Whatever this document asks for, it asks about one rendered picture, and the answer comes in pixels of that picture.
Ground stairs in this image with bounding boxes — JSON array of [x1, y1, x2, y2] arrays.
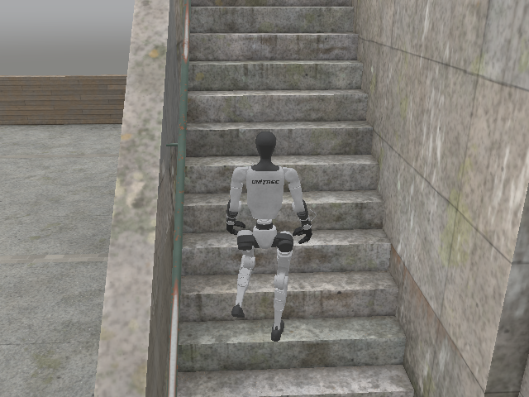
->
[[177, 0, 414, 397]]

